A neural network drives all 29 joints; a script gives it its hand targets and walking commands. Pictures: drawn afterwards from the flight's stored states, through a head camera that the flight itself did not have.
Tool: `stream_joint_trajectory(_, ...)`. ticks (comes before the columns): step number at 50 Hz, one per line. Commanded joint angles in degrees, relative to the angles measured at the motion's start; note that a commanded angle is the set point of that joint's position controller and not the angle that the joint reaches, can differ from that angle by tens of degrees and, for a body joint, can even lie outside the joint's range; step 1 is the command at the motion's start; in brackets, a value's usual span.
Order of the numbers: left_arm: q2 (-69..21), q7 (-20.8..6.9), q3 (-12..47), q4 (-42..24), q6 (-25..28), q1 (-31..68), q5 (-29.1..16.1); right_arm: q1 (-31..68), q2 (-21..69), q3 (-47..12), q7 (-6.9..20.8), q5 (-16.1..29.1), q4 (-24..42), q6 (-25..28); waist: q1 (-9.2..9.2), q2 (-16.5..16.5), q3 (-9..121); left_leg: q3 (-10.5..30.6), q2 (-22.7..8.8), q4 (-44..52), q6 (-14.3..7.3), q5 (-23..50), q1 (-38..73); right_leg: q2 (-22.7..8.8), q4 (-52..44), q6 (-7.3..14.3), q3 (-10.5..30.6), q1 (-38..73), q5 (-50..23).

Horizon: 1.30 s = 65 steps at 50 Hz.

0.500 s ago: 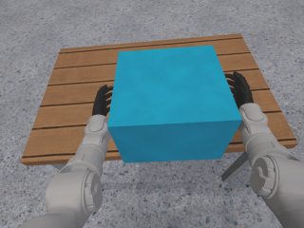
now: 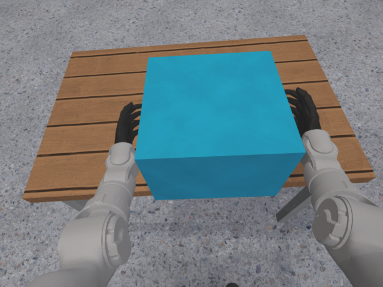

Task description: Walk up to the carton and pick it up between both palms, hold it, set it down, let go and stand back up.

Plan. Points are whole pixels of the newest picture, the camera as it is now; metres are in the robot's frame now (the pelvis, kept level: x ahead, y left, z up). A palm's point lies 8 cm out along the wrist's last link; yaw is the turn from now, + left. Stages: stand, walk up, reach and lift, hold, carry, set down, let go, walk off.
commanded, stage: set down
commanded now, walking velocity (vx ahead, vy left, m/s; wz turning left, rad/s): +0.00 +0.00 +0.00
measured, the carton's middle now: (211, 126) +0.48 -0.03 -0.01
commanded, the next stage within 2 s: none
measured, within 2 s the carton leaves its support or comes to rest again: neither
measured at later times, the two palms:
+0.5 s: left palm (127, 142) +0.42 +0.17 +0.02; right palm (307, 128) +0.43 -0.22 +0.04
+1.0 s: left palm (127, 143) +0.42 +0.17 +0.02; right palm (307, 129) +0.43 -0.22 +0.03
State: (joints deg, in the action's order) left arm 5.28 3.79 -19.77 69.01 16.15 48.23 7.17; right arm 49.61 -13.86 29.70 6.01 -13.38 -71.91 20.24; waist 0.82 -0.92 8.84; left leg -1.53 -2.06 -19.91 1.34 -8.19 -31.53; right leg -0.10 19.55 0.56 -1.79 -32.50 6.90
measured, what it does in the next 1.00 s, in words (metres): stands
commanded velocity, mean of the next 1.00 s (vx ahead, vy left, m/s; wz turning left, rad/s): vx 0.00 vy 0.00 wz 0.00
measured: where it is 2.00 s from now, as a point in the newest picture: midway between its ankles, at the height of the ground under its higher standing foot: outside the picture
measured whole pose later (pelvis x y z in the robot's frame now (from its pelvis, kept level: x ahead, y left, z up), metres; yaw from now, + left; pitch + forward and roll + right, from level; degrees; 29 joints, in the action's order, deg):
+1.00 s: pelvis +0.00 +0.00 +0.00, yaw +0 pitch +19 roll +0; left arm 3.4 2.8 -24.4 63.5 17.7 44.6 12.3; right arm 46.5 -11.2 32.9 8.3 -16.5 -66.3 21.6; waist 0.1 -0.2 6.6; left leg -2.5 -2.2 -19.8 1.3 -8.8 -30.2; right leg -0.4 20.2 0.6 -2.1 -31.7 7.7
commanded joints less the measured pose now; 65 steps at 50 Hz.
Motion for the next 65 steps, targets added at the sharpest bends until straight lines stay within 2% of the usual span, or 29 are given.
stream_joint_trajectory(1, -26.2, -5.0, 10.0, -5.6, 0.9, 31.4, 3.2, 25.9, 26.2, -10.5, 8.2, -5.1, 1.3, 1.2, -1.05, 3.6, 29.1, -2.4, 0.3, -0.2, -0.7, 7.8, 12.1, 0.1, 1.5, -1.8, -3.3, 16.0, -16.6)
stream_joint_trajectory(4, -25.9, -5.1, 9.5, -5.6, 1.1, 30.2, 3.9, 24.6, 26.6, -11.0, 8.1, -5.2, 1.7, 1.2, -0.97, 4.1, 27.5, -2.5, 0.4, 0.2, -0.9, 6.6, 11.0, -0.1, 1.6, -1.9, -3.1, 17.2, -17.1)
stream_joint_trajectory(8, -25.8, -4.9, 9.0, -5.9, 0.6, 28.8, 4.9, 23.5, 26.1, -10.0, 8.2, -5.7, 1.6, 0.8, -1.17, 3.2, 26.1, -2.5, 0.3, 0.7, -0.7, 6.0, 12.0, 0.0, 1.0, -1.9, -3.3, 16.1, -14.7)
stream_joint_trajectory(10, -26.0, -4.8, 8.8, -6.4, 0.6, 28.4, 4.7, 23.5, 26.4, -10.1, 8.3, -5.9, 2.5, 0.9, -0.88, 4.1, 26.4, -2.5, 0.4, 0.7, -1.1, 5.2, 11.6, -0.1, 0.8, -2.0, -3.3, 15.7, -14.0)
stream_joint_trajectory(14, -25.9, -4.7, 8.6, -6.5, 1.1, 26.7, 5.7, 21.6, 26.2, -10.0, 8.3, -6.5, 2.4, 1.1, -0.86, 3.5, 26.3, -2.5, 0.5, 0.5, -0.9, 6.5, 12.0, -0.1, 1.2, -2.1, -3.1, 16.3, -16.2)
stream_joint_trajectory(17, -26.1, -4.7, 8.4, -6.6, 1.1, 26.5, 5.5, 21.9, 26.7, -10.0, 8.5, -6.5, 3.1, 1.4, -0.68, 4.0, 26.1, -2.7, 0.6, 0.8, -1.2, 5.0, 10.7, -0.3, 1.5, -2.1, -3.2, 16.1, -15.0)
stream_joint_trajectory(21, -25.7, -4.6, 8.5, -7.1, 1.1, 25.7, 6.1, 20.5, 26.2, -9.5, 8.3, -6.7, 2.4, 1.3, -1.25, 3.1, 24.9, -2.6, 0.5, 0.5, -0.9, 5.8, 12.0, -0.2, 1.1, -2.0, -3.2, 15.0, -15.0)
stream_joint_trajectory(25, -25.8, -4.9, 7.5, -6.7, 1.0, 24.5, 6.8, 19.9, 26.7, -9.3, 8.2, -7.2, 2.5, 1.0, -0.97, 4.1, 23.6, -2.5, 0.6, 0.9, -1.4, 5.0, 11.2, -0.3, 1.0, -2.1, -3.0, 15.5, -14.5)
stream_joint_trajectory(30, -26.1, -5.0, 7.4, -6.6, 1.2, 24.4, 7.1, 19.5, 26.7, -8.6, 8.3, -8.3, 2.9, 0.9, -1.57, 4.3, 24.0, -2.4, 0.6, 0.8, -1.3, 4.7, 11.8, -0.3, 1.1, -2.1, -3.3, 14.9, -13.9)
stream_joint_trajectory(35, -25.8, -4.9, 6.9, -6.5, 1.4, 22.8, 7.4, 18.5, 26.4, -8.7, 8.4, -8.1, 3.4, 1.0, -1.03, 3.5, 23.9, -2.4, 0.5, 0.5, -1.3, 5.1, 12.1, -0.4, 1.1, -2.1, -3.2, 14.5, -13.9)
stream_joint_trajectory(43, -25.1, -4.7, 6.1, -7.0, 1.2, 22.0, 8.1, 17.3, 26.0, -8.3, 8.5, -7.9, 3.2, 0.3, -1.29, 3.3, 22.6, -2.1, 0.5, 0.6, -1.2, 5.6, 12.6, -0.5, 0.8, -2.1, -3.0, 13.8, -13.1)
stream_joint_trajectory(47, -25.5, -5.0, 6.5, -7.1, 1.4, 22.0, 7.5, 17.6, 26.5, -8.7, 8.4, -8.1, 3.8, 0.6, -1.36, 4.2, 22.8, -1.9, 0.6, -0.1, -1.4, 5.9, 12.5, -0.3, 1.6, -2.1, -3.1, 13.3, -13.8)
stream_joint_trajectory(52, -21.7, -4.3, 5.2, -6.8, 1.6, 21.2, 7.8, 16.8, 22.4, -7.7, 7.9, -7.3, 3.1, 0.4, -1.06, 3.1, 22.6, -2.0, 0.4, -0.3, -1.1, 6.8, 13.5, -0.3, 1.3, -2.0, -2.8, 12.4, -13.5)
stream_joint_trajectory(55, -14.7, -2.6, 3.8, -7.2, 1.7, 20.1, 6.9, 15.3, 15.1, -7.1, 6.4, -5.1, 2.3, 0.3, -0.67, 2.8, 24.0, -2.1, 0.5, -1.3, -0.6, 8.8, 13.9, 0.0, 1.7, -1.9, -2.4, 11.7, -15.2)
stream_joint_trajectory(57, -9.6, -0.7, 5.4, -7.6, 2.0, 21.2, 3.9, 16.3, 9.0, -8.7, 4.7, -1.3, 1.8, 0.4, -0.56, 2.7, 26.8, -1.9, 0.4, -2.3, -0.4, 10.8, 13.3, 0.2, 2.3, -1.8, -1.8, 11.1, -16.6)
stream_joint_trajectory(59, -0.6, 2.3, 8.5, -6.5, 2.6, 22.2, -1.5, 17.6, -0.8, -12.7, 2.3, 6.1, -0.2, 0.4, 0.31, 1.6, 31.5, -1.7, 0.2, -4.5, 0.5, 14.7, 13.5, 0.8, 3.8, -1.6, -0.9, 9.0, -19.3)
stream_joint_trajectory(61, 2.8, 4.0, 12.6, -2.9, 3.3, 24.8, -8.5, 22.0, -5.0, -20.1, 0.5, 15.5, -1.5, 0.1, 1.42, 1.2, 37.0, -1.5, 0.0, -7.7, 0.8, 16.2, 10.6, 1.0, 6.0, -1.2, 0.1, 7.7, -20.4)
stream_joint_trajectory(63, 4.9, 4.5, 16.3, 0.1, 5.1, 27.5, -14.5, 25.8, -6.9, -26.0, -0.7, 22.4, -1.4, 0.4, 2.08, 1.6, 42.3, -1.2, 0.0, -10.6, 0.9, 17.8, 7.0, 1.1, 8.5, -1.4, 0.7, 7.7, -22.3)
stream_joint_trajectory(65, 7.0, 4.3, 18.7, 3.6, 6.9, 30.5, -17.8, 28.8, -9.4, -28.8, -1.6, 26.6, -3.5, 0.9, 1.75, 2.2, 45.3, -0.9, 0.1, -13.4, 1.4, 19.3, 4.5, 1.6, 11.3, -1.8, 0.2, 6.5, -24.2)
